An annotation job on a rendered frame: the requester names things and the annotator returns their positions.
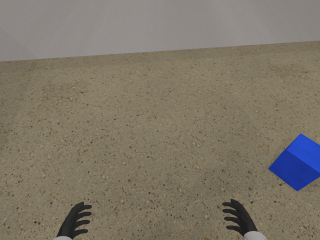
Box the robot left hand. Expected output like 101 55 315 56
56 201 92 240

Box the robot right hand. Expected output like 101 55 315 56
222 199 258 237

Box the carton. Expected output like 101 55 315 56
268 134 320 191

